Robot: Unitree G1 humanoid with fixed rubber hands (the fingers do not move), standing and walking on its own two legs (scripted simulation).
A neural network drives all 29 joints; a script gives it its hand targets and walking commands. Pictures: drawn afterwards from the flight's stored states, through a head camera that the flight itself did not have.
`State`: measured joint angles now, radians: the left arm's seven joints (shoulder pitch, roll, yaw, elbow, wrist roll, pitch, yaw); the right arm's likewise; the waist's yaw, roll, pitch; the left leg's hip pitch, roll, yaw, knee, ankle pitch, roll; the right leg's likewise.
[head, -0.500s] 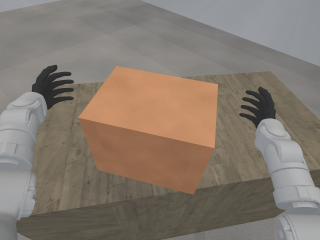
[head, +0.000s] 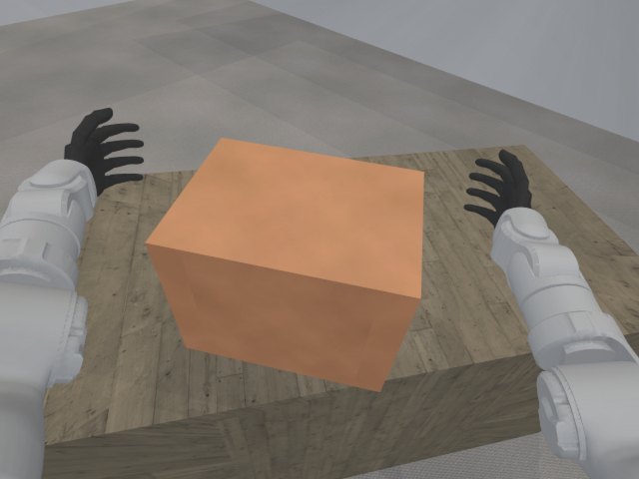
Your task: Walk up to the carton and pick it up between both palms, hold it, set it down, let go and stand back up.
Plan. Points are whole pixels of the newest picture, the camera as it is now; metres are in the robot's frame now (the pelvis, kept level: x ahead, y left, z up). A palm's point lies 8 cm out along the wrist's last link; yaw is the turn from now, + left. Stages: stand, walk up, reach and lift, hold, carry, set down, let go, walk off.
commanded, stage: reach and lift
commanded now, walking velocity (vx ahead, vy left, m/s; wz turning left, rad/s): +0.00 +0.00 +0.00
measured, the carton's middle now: (299, 263) +0.44 -0.05 +0.01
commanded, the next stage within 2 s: none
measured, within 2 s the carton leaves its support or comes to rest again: neither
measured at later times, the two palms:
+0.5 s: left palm (107, 242) +0.47 +0.21 +0.07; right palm (471, 262) +0.36 -0.28 +0.06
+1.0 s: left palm (126, 252) +0.47 +0.19 +0.05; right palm (467, 270) +0.36 -0.28 +0.05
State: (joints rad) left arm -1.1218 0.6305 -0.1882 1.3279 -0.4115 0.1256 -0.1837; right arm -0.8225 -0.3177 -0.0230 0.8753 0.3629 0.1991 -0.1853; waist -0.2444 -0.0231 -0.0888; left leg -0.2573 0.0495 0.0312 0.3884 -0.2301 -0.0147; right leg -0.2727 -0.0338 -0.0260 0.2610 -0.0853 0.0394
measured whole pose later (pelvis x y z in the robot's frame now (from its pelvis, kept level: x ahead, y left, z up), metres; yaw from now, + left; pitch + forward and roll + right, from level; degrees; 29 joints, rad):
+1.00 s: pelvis -0.01 +0.00 -0.03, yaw +1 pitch +19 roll -2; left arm -1.08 0.50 -0.29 1.60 -0.48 -0.24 -0.15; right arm -0.83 -0.24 0.04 1.19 0.38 -0.15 -0.17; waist -0.25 0.02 -0.21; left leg -0.69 0.06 -0.01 0.68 -0.32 -0.02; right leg -0.70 -0.03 -0.05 0.56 -0.19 0.04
